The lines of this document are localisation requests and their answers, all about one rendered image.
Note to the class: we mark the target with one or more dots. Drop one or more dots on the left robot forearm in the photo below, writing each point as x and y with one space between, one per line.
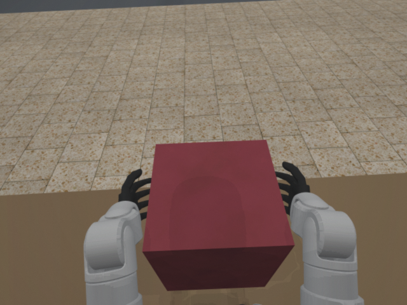
110 257

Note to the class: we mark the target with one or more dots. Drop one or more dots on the carton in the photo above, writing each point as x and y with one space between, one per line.
215 218

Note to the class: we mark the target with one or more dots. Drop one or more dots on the left robot hand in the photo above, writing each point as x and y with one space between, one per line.
129 188

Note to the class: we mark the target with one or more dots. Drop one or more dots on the right robot hand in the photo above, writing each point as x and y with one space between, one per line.
297 184

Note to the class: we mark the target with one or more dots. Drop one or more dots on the right robot forearm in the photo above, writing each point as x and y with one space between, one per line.
329 252

